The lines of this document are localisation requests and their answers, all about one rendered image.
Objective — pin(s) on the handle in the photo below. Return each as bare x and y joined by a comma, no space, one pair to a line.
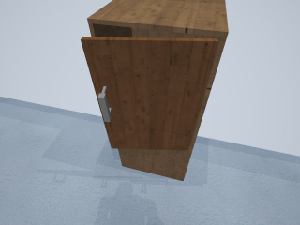
104,106

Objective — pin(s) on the cupboard door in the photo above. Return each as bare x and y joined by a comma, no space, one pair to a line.
155,87

